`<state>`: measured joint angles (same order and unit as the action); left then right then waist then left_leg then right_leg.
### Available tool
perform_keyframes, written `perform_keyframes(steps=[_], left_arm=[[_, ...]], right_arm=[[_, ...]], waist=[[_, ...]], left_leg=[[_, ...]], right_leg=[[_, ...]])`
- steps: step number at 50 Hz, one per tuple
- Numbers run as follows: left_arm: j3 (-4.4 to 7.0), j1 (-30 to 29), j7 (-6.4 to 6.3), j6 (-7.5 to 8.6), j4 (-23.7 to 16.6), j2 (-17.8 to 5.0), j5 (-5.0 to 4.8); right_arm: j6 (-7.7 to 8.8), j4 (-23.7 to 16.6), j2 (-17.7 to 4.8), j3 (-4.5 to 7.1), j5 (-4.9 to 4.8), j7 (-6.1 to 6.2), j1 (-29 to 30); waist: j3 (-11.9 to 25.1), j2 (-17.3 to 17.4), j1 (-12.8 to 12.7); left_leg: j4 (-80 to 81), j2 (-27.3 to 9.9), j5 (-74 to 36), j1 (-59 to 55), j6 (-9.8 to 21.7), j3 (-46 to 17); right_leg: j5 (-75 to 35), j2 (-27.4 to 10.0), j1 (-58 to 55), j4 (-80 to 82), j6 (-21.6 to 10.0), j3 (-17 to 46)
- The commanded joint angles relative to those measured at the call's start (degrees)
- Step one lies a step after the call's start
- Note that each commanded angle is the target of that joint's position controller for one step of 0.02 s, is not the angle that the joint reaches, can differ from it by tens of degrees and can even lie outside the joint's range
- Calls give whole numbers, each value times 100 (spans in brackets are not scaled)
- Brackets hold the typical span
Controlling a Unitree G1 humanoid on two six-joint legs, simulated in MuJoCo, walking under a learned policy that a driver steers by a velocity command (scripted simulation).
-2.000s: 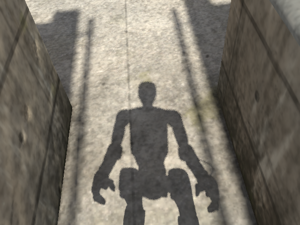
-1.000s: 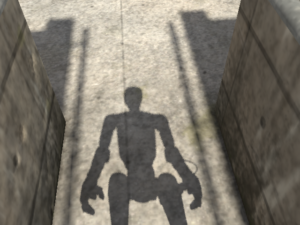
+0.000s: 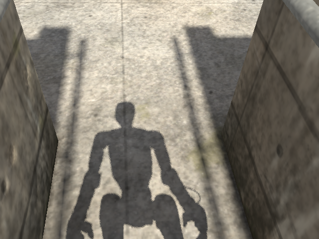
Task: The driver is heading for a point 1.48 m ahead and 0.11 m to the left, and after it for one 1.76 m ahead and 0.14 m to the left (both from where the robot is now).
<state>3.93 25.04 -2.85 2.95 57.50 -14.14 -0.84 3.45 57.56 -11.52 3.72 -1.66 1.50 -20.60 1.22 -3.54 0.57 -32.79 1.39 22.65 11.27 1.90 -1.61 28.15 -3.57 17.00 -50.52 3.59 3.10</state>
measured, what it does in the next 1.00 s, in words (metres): walks ahead: right foot, then left foot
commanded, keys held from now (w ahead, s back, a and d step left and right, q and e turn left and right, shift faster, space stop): w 1.00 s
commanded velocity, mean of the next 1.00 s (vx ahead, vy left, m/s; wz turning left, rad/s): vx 0.44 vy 0.01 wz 0.00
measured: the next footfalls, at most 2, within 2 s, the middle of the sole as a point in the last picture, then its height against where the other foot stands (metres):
right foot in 0.32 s outside the picture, level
left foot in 0.84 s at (107, 227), level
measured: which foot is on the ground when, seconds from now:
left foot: down 0.00-0.32, up 0.34-0.82, down 0.84-1.00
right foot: up 0.00-0.30, down 0.32-0.84, up 0.86-1.00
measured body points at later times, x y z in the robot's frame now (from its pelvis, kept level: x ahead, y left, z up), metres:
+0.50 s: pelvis +0.23 -0.04 +0.01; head +0.23 -0.08 +0.45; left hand +0.16 +0.24 -0.11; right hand +0.29 -0.29 -0.15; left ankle +0.18 +0.13 -0.56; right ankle +0.23 -0.14 -0.73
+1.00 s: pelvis +0.50 +0.07 +0.01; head +0.52 +0.11 +0.45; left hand +0.53 +0.32 -0.16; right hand +0.49 -0.21 -0.11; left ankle +0.53 +0.20 -0.73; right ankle +0.39 -0.10 -0.59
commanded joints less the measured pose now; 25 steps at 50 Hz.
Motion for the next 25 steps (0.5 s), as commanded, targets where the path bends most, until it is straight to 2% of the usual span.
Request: perform_keyframes(steps=[1,2,3,4,5,6,7,8,9,10,11,12,13,14,15,16,17,18,19,20,21,22,23,24,25], left_arm=[[-103,-278,-19,200,-568,3,-125],[-81,-252,7,275,-561,-85,-15],[-1,-411,32,304,-634,-260,55],[6,-605,88,322,-724,-310,60],[-41,-626,157,292,-824,-122,34],[-77,-757,193,281,-956,15,-33],[-125,-600,183,154,-979,111,-36],[-171,-930,168,154,-1307,160,-87],[-220,-1134,160,153,-1511,151,-53],[-230,-1202,239,136,-1581,176,-89],[-165,-1163,312,122,-1524,1,-62],[-36,-854,364,94,-1442,-188,-103],[149,-99,339,67,-1224,-461,-77],[259,459,343,28,-1191,-660,-87],[336,1161,298,-25,-985,-767,-63],[368,1652,241,-96,-765,-1238,5],[368,1575,281,18,-618,-1732,95],[378,1639,371,50,-417,-1531,39],[369,1243,348,85,-279,-1168,-186],[318,690,287,71,-299,-921,-195],[239,165,235,131,-346,-772,-116],[195,98,195,136,-291,-683,-96],[143,-22,190,159,-350,-571,0],[124,-27,205,186,-308,-548,84],[115,107,191,198,-288,-556,118]], right_arm=[[253,60,-1144,411,-96,-139,-1279],[218,31,-990,342,-91,-114,-1192],[165,59,-780,280,-77,-81,-1285],[135,231,-400,168,-55,22,-1712],[105,297,-344,126,-60,92,-1884],[85,219,-348,66,-20,107,-1812],[-21,201,-492,72,59,160,-1578],[-12,66,-458,-28,108,221,-1160],[-18,-101,-571,-43,73,303,-760],[-62,-253,-418,-109,169,291,-530],[-41,-197,-735,-17,138,316,-775],[-3,-119,-1121,31,179,308,-865],[-45,-12,-1263,78,188,251,-970],[-61,50,-1203,15,117,243,-708],[0,18,-1159,6,165,231,-348],[70,-62,-673,-60,269,131,-190],[198,10,269,-131,29,-9,-1571],[177,130,174,-92,-198,15,-2497],[26,-158,49,-68,-157,88,-1737],[-90,-420,-112,-28,7,150,-904],[-184,-567,-316,71,80,189,-511],[-278,-493,-363,137,75,167,-604],[-366,-434,-433,186,-21,150,-569],[-388,-338,-323,195,-102,139,-765],[-409,-274,-252,194,-120,134,-792]], waist=[[-966,1270,389],[-914,1123,278],[-992,1175,248],[-968,1395,353],[-955,1334,280],[-987,1142,205],[-1025,1072,21],[-1232,1077,-92],[-1396,915,-231],[-1355,859,-300],[-1083,936,-199],[-663,1219,-380],[-428,1559,-608],[6,1487,-1147],[358,1187,-1590],[591,-503,-1507],[1098,-1808,-391],[1022,-1405,-255],[-33,-460,-237],[-727,23,-295],[-923,-73,-149],[-976,-228,-29],[-1046,-149,0],[-1083,-217,97],[-1074,-201,113]], left_leg=[[1946,-2032,-718,-1348,1538,-3124],[1894,-1944,-1005,-1449,1421,-2654],[1785,-1814,-1800,-1554,1337,-2253],[1712,-1589,-2343,-1618,1310,-1833],[1678,-1592,-2454,-1620,1287,-1632],[1789,-1742,-2348,-1546,1291,-1581],[1768,-1721,-2747,-1121,1178,-1303],[2044,-1480,-2510,-344,1103,-1041],[2215,-1239,-2295,392,982,-720],[2241,-740,-2106,1426,800,-156],[2238,-649,-2084,1600,792,-107],[1920,-799,-2873,1218,786,-270],[1205,-822,-4113,557,707,-277],[60,-723,-5096,217,451,-100],[-1275,-417,-4541,304,89,-28],[-4024,156,-253,1460,-202,-433],[-5525,527,1287,1696,-308,-1504],[-6232,425,646,2427,-456,-1354],[-6383,-12,70,3220,-407,-835],[-6267,-286,-462,3410,-316,-748],[-6132,-492,-831,3212,-263,-634],[-5956,-499,-1105,3018,-240,-633],[-5723,-439,-1278,2764,-212,-602],[-5477,-442,-1205,2582,-242,-569],[-5231,-404,-1136,2552,-288,-552]], right_leg=[[13,-103,3224,-3120,-106,110],[-445,-235,3621,-3618,-181,184],[-570,-314,3953,-3841,-157,112],[-400,-188,4141,-4363,-164,-151],[-316,-244,4411,-4641,-175,-142],[-200,-375,4686,-4690,-181,-44],[-122,-485,4358,-4347,-106,-54],[-224,-551,3970,-3613,17,-200],[-623,-507,3210,-2350,126,-335],[-1327,-255,1707,-1211,157,-744],[-1990,38,553,-384,111,-932],[-1884,299,-173,-122,91,-980],[-1472,579,-686,183,80,-1127],[-1766,612,-1348,920,-77,-1102],[-2360,429,-2235,1641,-184,-1022],[-2930,-636,-3029,1535,-579,627],[-3501,-1839,-2625,2723,-1293,3516],[-1649,-2431,-2471,3760,-2015,4912],[1106,-2389,-1817,4122,-1876,4826],[1785,-2109,-969,4145,-1604,4135],[1516,-1778,-273,3947,-1379,3293],[1145,-1461,-35,3846,-1262,2559],[-354,-1237,142,3706,-1138,1862],[-1530,-1041,384,3448,-1066,1263],[-2435,-959,409,3261,-1026,889]])
Keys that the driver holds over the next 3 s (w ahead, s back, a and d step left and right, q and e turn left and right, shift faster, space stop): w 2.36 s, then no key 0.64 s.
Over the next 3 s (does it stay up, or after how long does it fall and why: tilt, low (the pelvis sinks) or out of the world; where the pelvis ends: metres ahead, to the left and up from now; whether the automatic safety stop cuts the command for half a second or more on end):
stays up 1.50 0.09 0.01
